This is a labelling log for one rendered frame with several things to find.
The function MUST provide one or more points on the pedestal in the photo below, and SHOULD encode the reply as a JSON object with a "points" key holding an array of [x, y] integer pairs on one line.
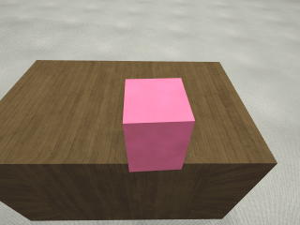
{"points": [[63, 154]]}

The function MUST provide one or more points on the carton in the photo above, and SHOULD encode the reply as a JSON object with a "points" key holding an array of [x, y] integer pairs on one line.
{"points": [[157, 124]]}

